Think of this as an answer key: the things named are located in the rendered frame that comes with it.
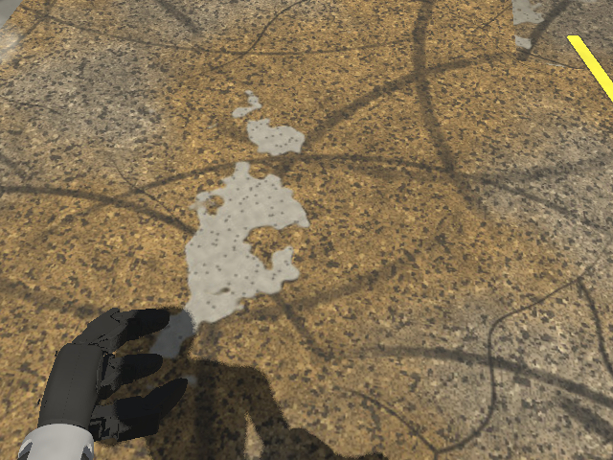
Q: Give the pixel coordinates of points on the left robot hand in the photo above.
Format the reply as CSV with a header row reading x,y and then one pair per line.
x,y
85,372

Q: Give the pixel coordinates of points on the robot left forearm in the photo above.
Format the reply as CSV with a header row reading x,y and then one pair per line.
x,y
57,442

